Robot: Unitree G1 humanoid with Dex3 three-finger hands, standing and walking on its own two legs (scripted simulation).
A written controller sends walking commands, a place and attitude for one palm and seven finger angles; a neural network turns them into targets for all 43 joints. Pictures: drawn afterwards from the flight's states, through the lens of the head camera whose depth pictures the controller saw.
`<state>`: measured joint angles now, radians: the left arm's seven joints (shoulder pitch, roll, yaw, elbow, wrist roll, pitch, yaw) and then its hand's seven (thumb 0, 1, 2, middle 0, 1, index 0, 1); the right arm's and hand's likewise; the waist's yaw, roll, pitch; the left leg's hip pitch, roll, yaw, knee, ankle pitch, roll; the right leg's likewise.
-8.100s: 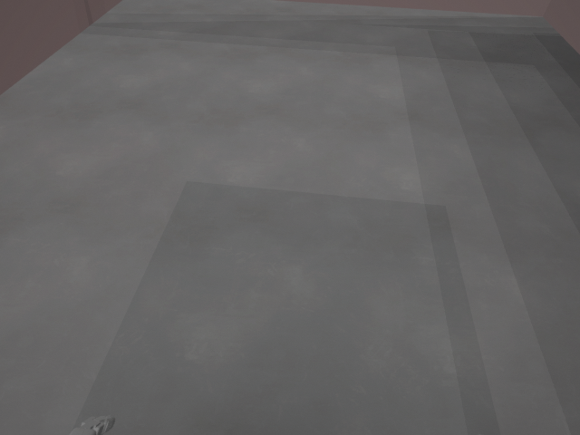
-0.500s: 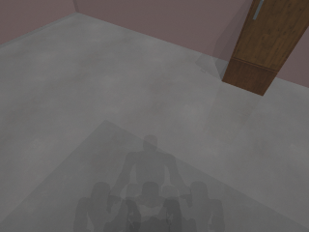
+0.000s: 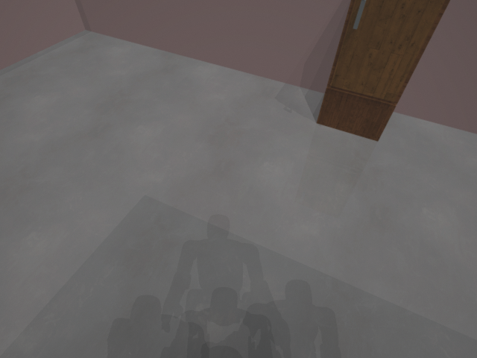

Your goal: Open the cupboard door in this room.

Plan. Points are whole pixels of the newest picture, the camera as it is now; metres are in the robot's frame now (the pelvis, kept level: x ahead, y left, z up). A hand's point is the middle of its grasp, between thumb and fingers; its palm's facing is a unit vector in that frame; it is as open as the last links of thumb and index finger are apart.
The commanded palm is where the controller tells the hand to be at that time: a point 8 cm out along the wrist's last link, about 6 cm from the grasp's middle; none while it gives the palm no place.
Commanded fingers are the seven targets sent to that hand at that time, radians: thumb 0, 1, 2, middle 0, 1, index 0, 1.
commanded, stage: turn or walk to find it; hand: left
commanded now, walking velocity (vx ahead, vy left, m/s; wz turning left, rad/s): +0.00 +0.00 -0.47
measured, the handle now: (360, 13) +1.64 -0.53 -0.04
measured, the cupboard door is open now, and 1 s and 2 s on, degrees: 0 0 0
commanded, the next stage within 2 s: stand and wait in 1.40 s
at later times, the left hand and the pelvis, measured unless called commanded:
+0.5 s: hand out of the picture +0.03 +0.15 -0.17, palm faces +0.00 -0.98 -0.20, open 7.4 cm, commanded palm none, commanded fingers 0.00 0.90 0.90 -0.20 -0.30 -0.20 -0.30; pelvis +0.07 -0.02 +0.00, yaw -5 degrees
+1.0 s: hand (176, 256) +0.36 +0.17 -0.16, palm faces -0.25 -0.94 -0.23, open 7.4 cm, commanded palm none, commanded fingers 0.00 0.90 0.90 -0.20 -0.30 -0.20 -0.30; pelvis +0.23 -0.01 +0.00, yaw -16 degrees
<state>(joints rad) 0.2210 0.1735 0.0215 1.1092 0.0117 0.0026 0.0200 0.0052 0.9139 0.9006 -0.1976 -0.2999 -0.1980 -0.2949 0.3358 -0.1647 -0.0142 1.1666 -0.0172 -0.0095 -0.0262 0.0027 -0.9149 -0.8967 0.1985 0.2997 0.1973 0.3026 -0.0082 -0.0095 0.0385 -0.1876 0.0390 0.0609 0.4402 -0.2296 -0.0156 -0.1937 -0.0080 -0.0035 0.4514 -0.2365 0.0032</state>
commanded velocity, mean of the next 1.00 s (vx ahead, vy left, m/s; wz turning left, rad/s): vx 0.29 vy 0.00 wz -0.25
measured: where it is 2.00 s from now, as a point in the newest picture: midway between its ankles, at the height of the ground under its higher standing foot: (282, 292)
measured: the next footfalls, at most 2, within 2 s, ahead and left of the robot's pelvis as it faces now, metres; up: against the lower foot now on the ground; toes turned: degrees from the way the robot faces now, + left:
left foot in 0.66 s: +0.23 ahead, +0.10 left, +0.00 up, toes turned -2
right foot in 1.18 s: +0.41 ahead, -0.21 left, +0.00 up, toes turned -28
